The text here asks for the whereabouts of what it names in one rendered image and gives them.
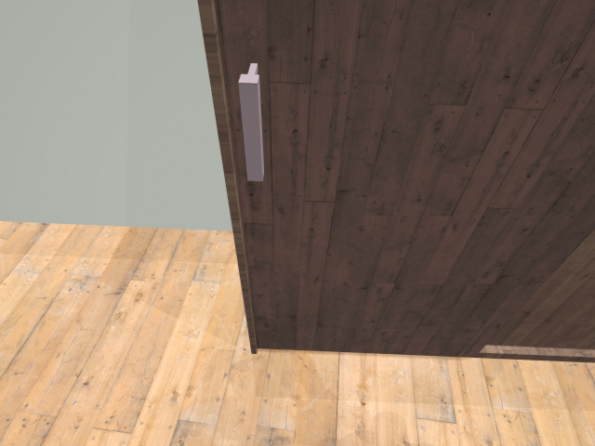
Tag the wardrobe door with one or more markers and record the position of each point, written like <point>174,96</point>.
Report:
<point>428,165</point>
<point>561,313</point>

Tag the handle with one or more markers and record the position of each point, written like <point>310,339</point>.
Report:
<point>249,90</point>

